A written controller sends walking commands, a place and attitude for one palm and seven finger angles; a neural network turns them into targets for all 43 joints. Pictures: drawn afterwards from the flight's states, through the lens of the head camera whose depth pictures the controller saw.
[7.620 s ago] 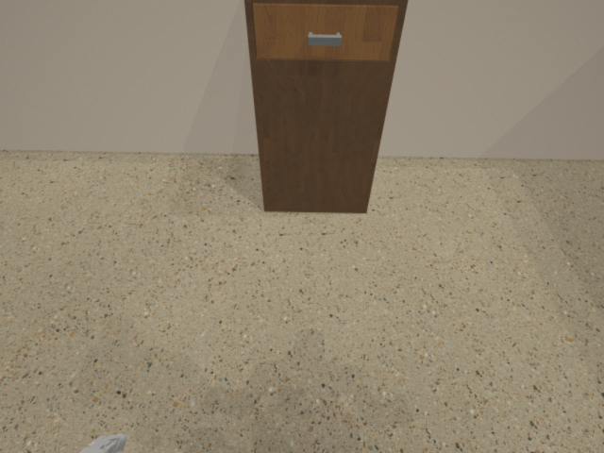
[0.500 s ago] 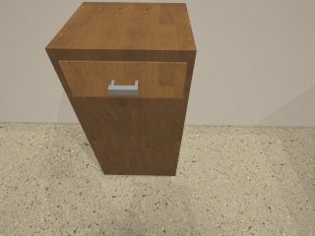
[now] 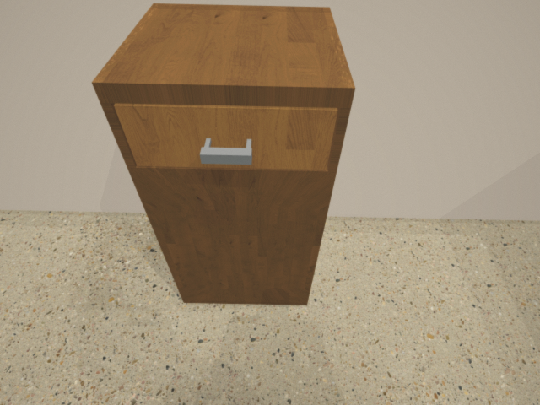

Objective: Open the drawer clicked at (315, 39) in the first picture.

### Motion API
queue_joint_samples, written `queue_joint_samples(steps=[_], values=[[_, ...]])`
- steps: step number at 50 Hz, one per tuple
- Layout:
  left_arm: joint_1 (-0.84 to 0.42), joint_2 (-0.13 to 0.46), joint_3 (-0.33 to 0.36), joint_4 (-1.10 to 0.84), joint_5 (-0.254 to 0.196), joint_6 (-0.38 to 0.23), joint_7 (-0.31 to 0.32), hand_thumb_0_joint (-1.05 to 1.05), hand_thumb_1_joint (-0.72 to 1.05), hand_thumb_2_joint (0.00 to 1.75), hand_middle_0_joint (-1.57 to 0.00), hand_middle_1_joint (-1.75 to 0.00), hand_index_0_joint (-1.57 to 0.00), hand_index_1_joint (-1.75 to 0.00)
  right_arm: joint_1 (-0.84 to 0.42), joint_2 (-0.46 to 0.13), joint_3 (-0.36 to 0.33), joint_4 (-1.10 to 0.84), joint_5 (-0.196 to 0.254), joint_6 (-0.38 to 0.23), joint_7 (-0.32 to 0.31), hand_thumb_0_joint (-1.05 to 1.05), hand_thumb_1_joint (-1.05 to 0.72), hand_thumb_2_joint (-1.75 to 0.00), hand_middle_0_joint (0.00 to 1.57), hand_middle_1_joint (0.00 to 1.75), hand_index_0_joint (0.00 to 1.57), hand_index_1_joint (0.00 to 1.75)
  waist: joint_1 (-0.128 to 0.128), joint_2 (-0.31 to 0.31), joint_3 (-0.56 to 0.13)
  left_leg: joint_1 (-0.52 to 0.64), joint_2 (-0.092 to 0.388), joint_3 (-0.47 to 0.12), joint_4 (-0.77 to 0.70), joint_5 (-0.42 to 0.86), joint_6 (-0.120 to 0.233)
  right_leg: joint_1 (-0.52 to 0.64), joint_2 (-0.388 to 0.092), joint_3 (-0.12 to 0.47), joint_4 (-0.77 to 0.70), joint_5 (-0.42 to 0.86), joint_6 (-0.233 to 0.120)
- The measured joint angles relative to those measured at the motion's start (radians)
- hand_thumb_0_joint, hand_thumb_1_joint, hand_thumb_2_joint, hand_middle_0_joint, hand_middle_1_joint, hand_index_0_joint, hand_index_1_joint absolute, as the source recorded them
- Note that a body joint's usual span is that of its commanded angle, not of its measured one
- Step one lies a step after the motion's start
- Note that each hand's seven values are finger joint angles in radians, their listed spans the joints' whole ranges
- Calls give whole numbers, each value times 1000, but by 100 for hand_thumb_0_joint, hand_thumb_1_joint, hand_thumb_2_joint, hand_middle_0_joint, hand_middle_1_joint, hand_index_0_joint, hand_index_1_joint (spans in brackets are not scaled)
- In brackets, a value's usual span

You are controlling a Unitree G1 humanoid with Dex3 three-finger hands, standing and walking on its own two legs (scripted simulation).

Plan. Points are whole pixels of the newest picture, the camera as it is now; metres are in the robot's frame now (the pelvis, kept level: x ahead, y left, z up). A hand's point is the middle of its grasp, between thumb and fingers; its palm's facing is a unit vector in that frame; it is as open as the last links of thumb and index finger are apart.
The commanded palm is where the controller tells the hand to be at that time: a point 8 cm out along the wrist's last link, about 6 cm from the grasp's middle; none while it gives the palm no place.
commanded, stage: look again from close up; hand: left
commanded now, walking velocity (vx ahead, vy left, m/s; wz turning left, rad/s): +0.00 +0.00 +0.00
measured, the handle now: (227, 149) +0.59 +0.13 +0.04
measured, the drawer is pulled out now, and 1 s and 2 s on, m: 0.00 0.00 0.00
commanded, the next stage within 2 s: shuffle to correct the standing spot in 0.02 s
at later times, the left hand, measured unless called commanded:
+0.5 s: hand out of the picture +0.03 +0.13 -0.18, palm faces +0.05 -0.98 -0.19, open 7.4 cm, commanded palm none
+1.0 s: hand out of the picture +0.09 +0.11 -0.18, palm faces +0.09 -0.96 -0.27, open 7.3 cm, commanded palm none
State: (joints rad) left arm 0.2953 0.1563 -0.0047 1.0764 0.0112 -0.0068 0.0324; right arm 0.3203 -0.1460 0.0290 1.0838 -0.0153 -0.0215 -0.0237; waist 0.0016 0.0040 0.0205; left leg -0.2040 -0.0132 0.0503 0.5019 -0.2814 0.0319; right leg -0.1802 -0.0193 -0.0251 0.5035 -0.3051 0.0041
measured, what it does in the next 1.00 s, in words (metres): steps on the spot: left foot, then right foot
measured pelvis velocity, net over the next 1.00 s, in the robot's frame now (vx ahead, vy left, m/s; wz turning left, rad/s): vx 0.06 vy -0.08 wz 0.00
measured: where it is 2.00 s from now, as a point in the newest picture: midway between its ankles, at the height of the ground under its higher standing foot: outside the picture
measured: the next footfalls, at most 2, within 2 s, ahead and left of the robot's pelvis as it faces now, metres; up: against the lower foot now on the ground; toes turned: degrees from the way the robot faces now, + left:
left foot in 0.72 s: +0.16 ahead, +0.05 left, +0.00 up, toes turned +5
right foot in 1.00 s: +0.10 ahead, -0.20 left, +0.00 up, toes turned -2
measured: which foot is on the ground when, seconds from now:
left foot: down 0.00-0.44, up 0.46-0.70, down 0.72-1.00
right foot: down 0.00-0.74, up 0.76-0.98, down 1.00-1.00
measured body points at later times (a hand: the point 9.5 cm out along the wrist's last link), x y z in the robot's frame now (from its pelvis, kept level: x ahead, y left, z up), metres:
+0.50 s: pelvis +0.05 -0.04 -0.01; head +0.07 -0.05 +0.44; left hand +0.03 +0.18 -0.16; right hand +0.02 -0.27 -0.17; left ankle -0.01 +0.08 -0.70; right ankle -0.01 -0.11 -0.74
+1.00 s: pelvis +0.06 -0.08 -0.01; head +0.08 -0.10 +0.43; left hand +0.08 +0.16 -0.16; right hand +0.17 -0.29 -0.17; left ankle +0.12 +0.04 -0.74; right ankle +0.05 -0.19 -0.74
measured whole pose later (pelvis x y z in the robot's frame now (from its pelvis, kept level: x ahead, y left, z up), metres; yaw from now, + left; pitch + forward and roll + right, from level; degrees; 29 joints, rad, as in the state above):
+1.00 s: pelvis +0.06 -0.08 -0.01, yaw +0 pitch -1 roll +2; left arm 0.27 0.16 0.04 0.97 0.02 0.01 0.05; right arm 0.12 -0.15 -0.02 0.96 -0.02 0.02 -0.02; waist 0.04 0.01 0.06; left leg -0.37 0.01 0.09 0.59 -0.21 0.01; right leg -0.28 -0.05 -0.02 0.65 -0.37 0.00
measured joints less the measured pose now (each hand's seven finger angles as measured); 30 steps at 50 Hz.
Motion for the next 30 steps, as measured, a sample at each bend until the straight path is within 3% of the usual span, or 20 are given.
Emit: queue_joint_samples(steps=[11,18,20,22,24,27,30], values=[[16,-12,0,22,4,7,-7,0,91,90,-20,-30,-20,-30,-17,7,-5,21,0,1,-4,0,-91,-90,20,29,20,30,5,-18,9,13,-1,4,0,-17,0,8,-1,4,8,-19,0],[40,-7,19,12,20,29,-29,0,91,90,-20,-30,-20,-30,-10,12,-27,-1,-11,3,-14,0,-91,-90,20,29,20,30,2,-31,5,3,16,28,38,-61,-16,-60,2,-18,115,-111,-35],[40,-7,26,7,20,27,-35,0,91,90,-19,-30,-20,-30,-2,5,-33,-4,-12,3,-18,0,-91,-90,20,29,20,30,-5,-18,8,-3,32,23,63,-81,-30,-55,14,-32,103,-60,-44],[42,-11,31,-1,21,16,-36,0,91,90,-19,-30,-20,-30,10,-5,-38,3,-9,6,-18,0,-91,-90,20,29,20,30,-9,9,3,-24,58,7,115,-108,-24,-42,38,-55,95,-69,-57],[45,-8,34,-12,20,-3,-30,0,91,90,-19,-30,-20,-30,16,-5,-41,13,-7,18,-16,0,-91,-90,20,29,20,30,-5,6,-5,-89,60,-2,271,-214,-5,-28,43,-77,83,-92,-72],[55,-14,35,-18,19,-24,-14,0,91,90,-19,-30,-20,-30,-3,-7,-47,17,-8,30,-9,0,-91,-90,20,29,20,30,12,-8,3,-195,53,1,505,-250,7,16,48,-97,25,-82,-85],[77,-32,24,-5,18,-33,-3,0,91,90,-19,-30,-20,-30,-49,-13,-48,1,-5,29,-1,1,-91,-90,20,29,20,30,20,-12,16,-247,51,18,507,-200,-3,58,57,-101,-34,-64,-90]])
